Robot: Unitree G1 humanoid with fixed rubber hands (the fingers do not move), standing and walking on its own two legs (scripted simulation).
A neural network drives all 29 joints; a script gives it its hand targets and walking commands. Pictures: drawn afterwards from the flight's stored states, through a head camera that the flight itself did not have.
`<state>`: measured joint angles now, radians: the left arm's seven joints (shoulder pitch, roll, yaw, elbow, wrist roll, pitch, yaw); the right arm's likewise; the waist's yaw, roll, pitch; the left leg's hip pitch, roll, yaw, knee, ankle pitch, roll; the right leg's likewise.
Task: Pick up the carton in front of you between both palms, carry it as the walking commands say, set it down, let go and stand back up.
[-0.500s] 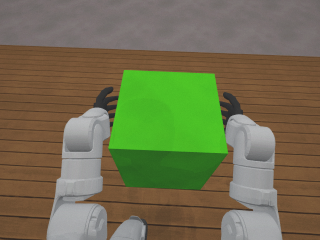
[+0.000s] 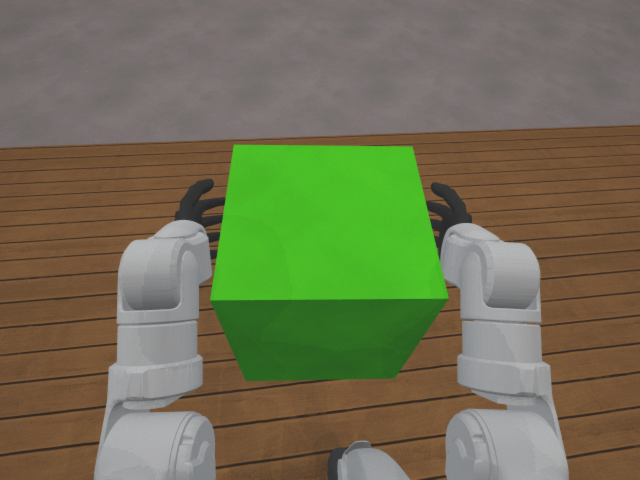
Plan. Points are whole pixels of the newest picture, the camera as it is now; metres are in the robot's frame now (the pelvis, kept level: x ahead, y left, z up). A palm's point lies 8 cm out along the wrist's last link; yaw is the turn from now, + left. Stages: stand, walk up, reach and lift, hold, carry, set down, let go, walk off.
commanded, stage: carry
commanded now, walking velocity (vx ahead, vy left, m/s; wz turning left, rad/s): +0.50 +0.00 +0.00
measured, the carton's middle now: (322, 273) +0.37 -0.03 +0.04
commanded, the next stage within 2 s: none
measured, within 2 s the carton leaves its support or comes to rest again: neither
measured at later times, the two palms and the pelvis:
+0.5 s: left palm (194, 117) +0.66 +0.16 +0.07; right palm (372, 114) +0.68 -0.14 +0.06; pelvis +0.30 -0.01 -0.04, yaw +0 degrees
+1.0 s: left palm (222, 49) +0.97 +0.15 +0.02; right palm (356, 54) +0.95 -0.15 +0.03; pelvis +0.60 +0.02 -0.09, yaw +0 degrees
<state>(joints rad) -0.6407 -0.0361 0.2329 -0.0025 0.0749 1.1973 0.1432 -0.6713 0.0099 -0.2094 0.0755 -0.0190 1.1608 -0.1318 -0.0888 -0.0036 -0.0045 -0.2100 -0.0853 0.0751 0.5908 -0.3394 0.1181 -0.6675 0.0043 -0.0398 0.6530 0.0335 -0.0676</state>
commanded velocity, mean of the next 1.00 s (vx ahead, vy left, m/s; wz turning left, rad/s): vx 0.50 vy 0.00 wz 0.00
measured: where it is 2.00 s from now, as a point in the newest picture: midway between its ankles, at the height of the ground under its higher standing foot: (292, 231)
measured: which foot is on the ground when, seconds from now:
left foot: down 0.00-0.10, up 0.12-0.58, down 0.60-1.00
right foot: up 0.00-0.06, down 0.08-0.58, up 0.60-1.00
